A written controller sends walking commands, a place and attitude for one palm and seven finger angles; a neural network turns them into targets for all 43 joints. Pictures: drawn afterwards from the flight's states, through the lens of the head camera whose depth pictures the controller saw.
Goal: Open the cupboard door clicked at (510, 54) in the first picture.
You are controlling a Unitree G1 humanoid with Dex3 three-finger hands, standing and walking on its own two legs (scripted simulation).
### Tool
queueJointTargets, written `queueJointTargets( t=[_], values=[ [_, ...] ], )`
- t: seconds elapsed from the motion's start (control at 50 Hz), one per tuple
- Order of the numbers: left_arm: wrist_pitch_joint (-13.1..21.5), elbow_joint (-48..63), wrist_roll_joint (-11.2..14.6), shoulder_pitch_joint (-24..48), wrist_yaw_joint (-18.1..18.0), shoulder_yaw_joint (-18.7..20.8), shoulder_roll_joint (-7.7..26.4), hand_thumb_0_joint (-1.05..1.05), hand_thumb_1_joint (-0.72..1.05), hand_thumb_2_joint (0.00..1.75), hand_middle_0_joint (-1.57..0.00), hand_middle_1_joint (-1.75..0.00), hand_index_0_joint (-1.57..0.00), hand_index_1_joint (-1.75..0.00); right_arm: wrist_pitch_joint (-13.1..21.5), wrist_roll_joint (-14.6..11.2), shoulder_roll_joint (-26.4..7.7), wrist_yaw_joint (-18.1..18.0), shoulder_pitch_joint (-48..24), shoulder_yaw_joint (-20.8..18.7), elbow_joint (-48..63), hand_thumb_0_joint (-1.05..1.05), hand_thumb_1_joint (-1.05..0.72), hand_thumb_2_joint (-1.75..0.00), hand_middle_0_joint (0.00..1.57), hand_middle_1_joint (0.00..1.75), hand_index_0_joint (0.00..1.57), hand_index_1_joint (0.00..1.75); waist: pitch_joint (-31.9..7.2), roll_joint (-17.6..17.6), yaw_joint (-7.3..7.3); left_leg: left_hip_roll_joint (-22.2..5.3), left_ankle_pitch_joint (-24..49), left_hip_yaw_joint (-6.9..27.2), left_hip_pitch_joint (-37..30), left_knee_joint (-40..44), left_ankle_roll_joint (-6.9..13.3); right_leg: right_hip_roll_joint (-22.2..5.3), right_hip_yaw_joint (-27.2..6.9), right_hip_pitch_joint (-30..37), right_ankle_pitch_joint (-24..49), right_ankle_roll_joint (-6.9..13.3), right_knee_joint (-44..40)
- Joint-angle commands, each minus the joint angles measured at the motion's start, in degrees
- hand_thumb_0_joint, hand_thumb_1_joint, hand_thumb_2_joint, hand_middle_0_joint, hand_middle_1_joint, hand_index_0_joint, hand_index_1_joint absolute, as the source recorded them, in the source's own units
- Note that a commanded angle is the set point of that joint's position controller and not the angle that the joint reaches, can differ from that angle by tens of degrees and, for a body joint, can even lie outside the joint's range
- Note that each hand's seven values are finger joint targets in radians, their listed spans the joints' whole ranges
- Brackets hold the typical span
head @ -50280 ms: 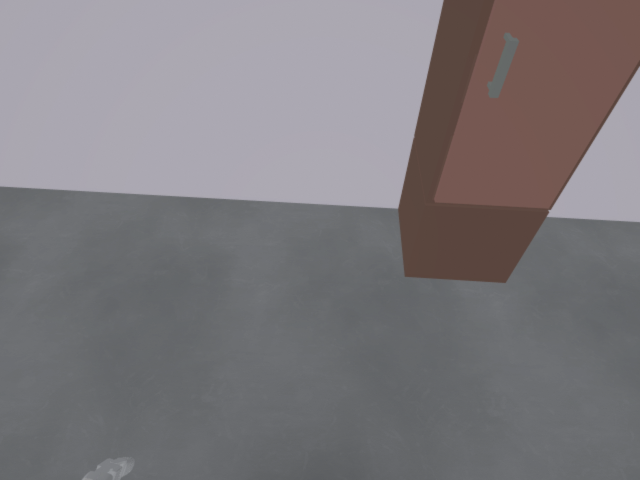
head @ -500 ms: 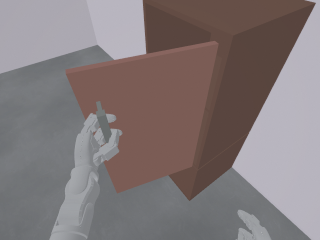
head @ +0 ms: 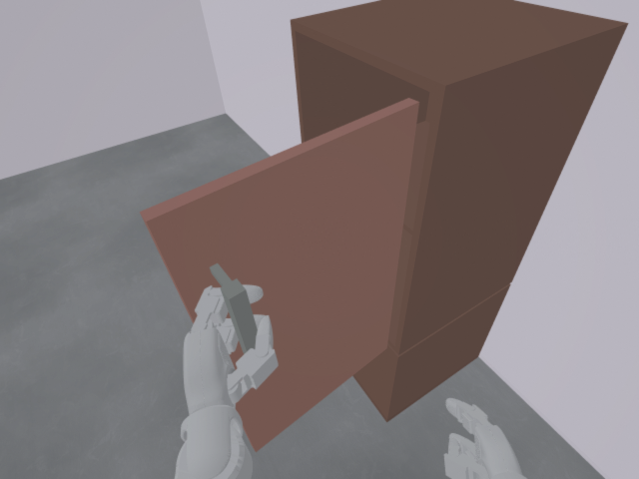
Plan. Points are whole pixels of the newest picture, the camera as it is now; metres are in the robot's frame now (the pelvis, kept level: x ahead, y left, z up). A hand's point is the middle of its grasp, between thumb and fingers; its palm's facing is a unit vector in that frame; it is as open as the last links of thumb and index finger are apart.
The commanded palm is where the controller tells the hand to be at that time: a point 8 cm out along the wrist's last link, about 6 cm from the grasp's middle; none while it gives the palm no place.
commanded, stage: pull the door open along its arc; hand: left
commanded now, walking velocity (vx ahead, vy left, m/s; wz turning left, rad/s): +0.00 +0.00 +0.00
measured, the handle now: (236, 314) +0.28 +0.11 +0.11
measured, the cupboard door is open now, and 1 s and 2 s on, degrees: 96 98 98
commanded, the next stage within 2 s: open thumb and fingers to let go in 0.14 s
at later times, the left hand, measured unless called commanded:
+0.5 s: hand (270, 355) +0.23 +0.06 +0.11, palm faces +0.35 -0.94 +0.03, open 7.5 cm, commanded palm +0.18 +0.09 +0.11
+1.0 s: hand (271, 360) +0.22 +0.06 +0.11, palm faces +0.30 -0.95 +0.04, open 14.9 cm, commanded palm +0.18 +0.10 +0.11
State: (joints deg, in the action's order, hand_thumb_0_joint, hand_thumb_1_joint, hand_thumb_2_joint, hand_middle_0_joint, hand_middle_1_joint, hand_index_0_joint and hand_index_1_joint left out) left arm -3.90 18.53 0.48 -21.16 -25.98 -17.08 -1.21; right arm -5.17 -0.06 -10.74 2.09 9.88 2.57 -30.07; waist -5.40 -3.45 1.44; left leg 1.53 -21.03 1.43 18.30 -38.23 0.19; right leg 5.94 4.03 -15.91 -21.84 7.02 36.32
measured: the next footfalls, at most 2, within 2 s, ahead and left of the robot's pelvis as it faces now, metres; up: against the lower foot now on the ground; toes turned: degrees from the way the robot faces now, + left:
none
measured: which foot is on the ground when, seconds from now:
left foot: down 0.00-1.00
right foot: down 0.00-1.00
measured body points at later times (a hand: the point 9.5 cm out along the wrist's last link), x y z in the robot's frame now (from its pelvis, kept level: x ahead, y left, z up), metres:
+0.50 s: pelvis +0.00 -0.03 +0.00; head -0.01 -0.07 +0.45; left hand +0.21 +0.11 +0.11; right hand +0.20 -0.24 -0.08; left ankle -0.01 +0.12 -0.71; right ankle -0.03 -0.04 -0.72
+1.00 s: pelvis +0.00 -0.03 +0.00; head -0.01 -0.07 +0.45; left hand +0.20 +0.11 +0.11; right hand +0.20 -0.24 -0.08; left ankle -0.01 +0.12 -0.72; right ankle -0.03 -0.04 -0.72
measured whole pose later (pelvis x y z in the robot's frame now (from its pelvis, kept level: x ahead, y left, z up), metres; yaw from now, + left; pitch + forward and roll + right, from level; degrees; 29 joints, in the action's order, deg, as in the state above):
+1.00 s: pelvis +0.00 -0.03 +0.00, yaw +0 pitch +2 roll +2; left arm 4.3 19.7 1.3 -26.4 -23.7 -15.6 -1.7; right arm -1.9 -0.7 -12.5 0.7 9.7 1.4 -29.5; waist -4.1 -3.3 -0.1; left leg 1.7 -19.3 2.9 19.3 -38.3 0.9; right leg 6.3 4.6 -16.5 -21.8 8.1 36.0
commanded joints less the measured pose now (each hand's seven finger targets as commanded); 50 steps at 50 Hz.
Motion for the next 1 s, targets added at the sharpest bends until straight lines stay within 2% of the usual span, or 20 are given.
queueJointTargets(
  t=[0.0,0.08,0.12,0.2,0.22,0.24,0.3,0.36,0.4,0.44,0.46,0.5,0.58,0.62,0.66,0.74,0.76,0.84,0.88,0.98],
  values=[
    [4.3,18.6,-0.4,-5.1,-0.2,-3.5,-8.2,0.00,0.90,0.90,-0.40,-1.35,-0.40,-1.35,3.8,-0.3,-3.8,0.3,-10.6,-2.0,11.4,0.00,-0.90,-0.90,0.20,0.30,0.20,0.30,-5.5,6.1,-2.29,0.0,14.3,0.4,-2.8,-0.8,1.3,-9.7,-9.1,3.9,32.4,-7.3,-8.5],
    [4.3,22.2,0.4,-11.3,0.3,-4.7,-9.2,0.00,0.90,0.90,-0.40,-1.35,-0.40,-1.35,4.5,-0.3,-3.6,0.6,-11.4,-1.9,12.2,0.00,-0.90,-0.90,0.20,0.30,0.20,0.30,-5.0,8.2,-2.36,0.6,12.1,0.3,-1.6,-2.1,1.2,-10.7,-11.6,4.5,32.2,-8.1,-10.4],
    [4.7,21.3,0.0,-8.5,-0.1,-3.0,-7.5,0.00,0.90,0.90,-0.40,-1.35,-0.40,-1.35,4.7,-0.2,-4.2,0.3,-11.4,-2.0,11.7,0.00,-0.90,-0.90,0.20,0.30,0.20,0.30,-3.7,8.4,-2.09,0.9,11.1,0.6,-1.1,-2.0,1.2,-10.9,-12.6,3.7,31.4,-7.9,-10.9],
    [6.2,16.6,-0.7,-0.5,-1.6,1.1,-4.2,0.00,0.90,0.90,-0.40,-1.35,-0.40,-1.35,5.3,0.2,-4.7,-0.5,-11.7,-2.0,10.8,0.00,-0.90,-0.90,0.20,0.30,0.20,0.30,-0.7,7.3,-1.76,1.3,7.4,1.3,0.2,-2.1,1.4,-10.8,-14.6,-0.3,20.1,-8.0,-12.7],
    [7.0,15.0,-0.9,5.0,-2.2,2.9,-2.6,0.00,0.90,0.90,-0.40,-1.35,-0.40,-1.35,5.4,0.3,-4.7,-0.9,-12.1,-2.0,10.4,0.00,-0.90,-0.90,0.20,0.30,0.20,0.30,0.8,7.6,-0.90,1.5,6.3,1.7,1.3,-2.1,1.6,-11.0,-15.4,-1.8,17.0,-8.5,-13.1],
    [7.7,14.1,-0.9,4.7,-2.1,2.5,-3.9,0.00,0.83,0.87,-0.40,-1.34,-0.40,-1.34,5.7,0.5,-4.6,-0.9,-12.5,-2.1,10.4,0.00,-0.90,-0.90,0.20,0.30,0.20,0.30,0.3,8.1,-1.30,1.6,5.8,1.9,1.0,-2.3,1.6,-11.2,-16.0,-1.4,15.5,-9.3,-13.6],
    [9.4,13.5,-0.5,1.6,-1.3,2.7,-3.5,0.00,0.62,0.78,-0.38,-1.32,-0.38,-1.32,6.0,0.3,-4.5,-1.3,-11.3,-2.4,10.4,0.00,-0.90,-0.90,0.20,0.30,0.20,0.30,-2.7,10.3,-2.06,1.4,7.2,2.1,1.4,-2.0,1.6,-11.6,-16.1,1.7,21.3,-10.0,-12.5],
    [10.6,14.3,-0.2,2.1,-0.3,1.0,-4.8,0.00,0.41,0.69,-0.36,-1.30,-0.36,-1.30,6.4,0.0,-4.7,-1.5,-10.1,-2.7,10.6,0.00,-0.90,-0.90,0.20,0.30,0.20,0.30,-5.3,11.0,-1.51,1.3,9.3,1.7,0.4,-1.6,1.8,-12.0,-15.2,4.1,29.8,-10.7,-10.7],
    [10.9,14.1,-0.5,0.5,0.5,1.7,-3.5,0.00,0.27,0.63,-0.35,-1.28,-0.35,-1.28,6.3,-0.2,-4.8,-1.4,-9.3,-2.8,10.3,0.00,-0.90,-0.90,0.20,0.30,0.20,0.30,-6.3,9.4,-1.72,1.1,10.5,1.5,0.6,-1.8,1.9,-12.2,-15.3,5.4,36.0,-12.5,-9.5],
    [10.8,14.9,-1.0,0.9,1.0,1.1,-3.5,0.00,0.13,0.57,-0.35,-1.27,-0.35,-1.27,5.9,-0.3,-4.8,-1.3,-9.1,-2.7,10.4,0.00,-0.90,-0.90,0.20,0.30,0.20,0.30,-6.6,7.2,-1.41,1.0,11.3,1.2,-0.2,-1.4,2.0,-12.0,-14.1,5.1,36.8,-11.7,-8.5],
    [10.8,14.9,-1.2,1.5,1.3,0.3,-3.7,0.00,0.06,0.54,-0.34,-1.26,-0.34,-1.26,5.9,-0.4,-4.9,-1.3,-8.9,-2.6,10.5,0.00,-0.90,-0.90,0.20,0.30,0.20,0.30,-5.9,6.9,-1.12,0.8,11.3,1.2,-0.7,-1.0,2.1,-11.6,-12.8,4.0,35.1,-10.1,-8.3],
    [10.8,15.1,-1.3,1.9,1.6,0.0,-3.6,0.00,-0.08,0.48,-0.33,-1.24,-0.33,-1.24,6.0,-0.5,-5.0,-1.3,-8.9,-2.8,10.7,0.00,-0.90,-0.90,0.20,0.30,0.20,0.30,-5.3,6.4,-1.08,0.5,11.6,1.3,-2.0,-0.8,2.3,-11.0,-11.8,2.5,32.0,-9.4,-8.4],
    [11.2,14.6,-0.2,-0.5,2.3,0.7,-4.1,0.00,-0.36,0.36,-0.31,-1.22,-0.31,-1.22,5.8,-0.4,-5.1,-1.5,-8.8,-2.6,11.0,0.00,-0.90,-0.90,0.20,0.30,0.20,0.30,-6.4,11.0,-1.07,0.7,11.6,1.2,0.3,-2.2,2.0,-12.5,-14.5,6.0,41.3,-14.2,-8.6],
    [11.3,14.2,0.1,-0.5,2.3,1.6,-3.4,0.00,-0.50,0.30,-0.30,-1.20,-0.30,-1.20,5.9,-0.5,-5.1,-1.5,-8.8,-2.7,10.8,0.00,-0.90,-0.90,0.20,0.30,0.20,0.30,-6.1,11.8,-1.34,0.8,11.6,1.2,0.3,-1.8,2.0,-12.2,-13.6,6.4,42.1,-11.9,-8.1],
    [11.4,14.1,0.3,-0.2,2.3,2.1,-3.0,0.00,-0.50,0.30,-0.30,-1.20,-0.30,-1.20,5.9,-0.7,-5.0,-1.5,-9.1,-2.6,10.9,0.00,-0.90,-0.90,0.20,0.30,0.20,0.30,-5.6,9.8,-1.63,0.8,11.3,0.8,-0.2,-0.9,2.0,-11.4,-12.0,4.9,37.6,-10.5,-7.9],
    [11.6,14.0,-0.1,0.6,2.0,2.4,-2.4,0.00,-0.50,0.30,-0.27,-1.00,-0.27,-1.00,5.9,-0.6,-4.9,-1.6,-9.5,-2.4,10.8,0.00,-0.90,-0.90,0.20,0.30,0.20,0.30,-3.8,8.0,-1.65,0.7,9.7,1.1,-0.2,-1.2,2.1,-11.8,-13.8,3.0,29.8,-10.6,-10.0],
    [11.6,14.3,-0.1,0.2,2.1,1.6,-3.0,0.00,-0.50,0.30,-0.26,-0.95,-0.26,-0.95,6.1,-0.5,-4.9,-1.5,-9.8,-2.4,11.3,0.00,-0.90,-0.90,0.20,0.30,0.20,0.30,-3.6,8.5,-1.73,0.7,9.7,1.2,0.0,-1.6,2.1,-12.0,-14.5,2.8,30.3,-11.6,-10.2],
    [12.1,15.4,-0.5,0.6,1.8,0.7,-3.8,0.00,-0.50,0.30,-0.22,-0.75,-0.22,-0.75,6.5,-0.5,-4.9,-1.5,-9.4,-2.7,11.4,0.00,-0.90,-0.90,0.20,0.30,0.20,0.30,-6.1,8.4,-1.73,0.7,11.3,1.1,-0.8,-1.6,2.1,-11.9,-13.5,4.2,34.6,-10.8,-8.8],
    [12.1,14.9,-0.1,-0.2,1.7,1.7,-3.1,0.00,-0.50,0.30,-0.21,-0.65,-0.21,-0.65,6.4,-0.5,-4.9,-1.5,-9.2,-2.6,11.3,0.00,-0.90,-0.90,0.20,0.30,0.20,0.30,-6.2,8.9,-1.85,0.8,11.0,0.9,0.1,-1.8,2.0,-12.1,-13.9,4.6,35.6,-11.7,-8.8],
    [11.7,13.5,-0.1,1.2,1.7,1.0,-3.3,0.00,-0.50,0.30,-0.17,-0.40,-0.17,-0.40,6.7,-0.7,-5.0,-1.6,-9.7,-2.5,11.2,0.00,-0.90,-0.90,0.20,0.30,0.20,0.30,-2.9,9.8,-1.47,0.8,8.8,1.1,0.2,-1.3,2.1,-11.9,-14.2,2.1,26.5,-10.5,-11.1]
  ],
)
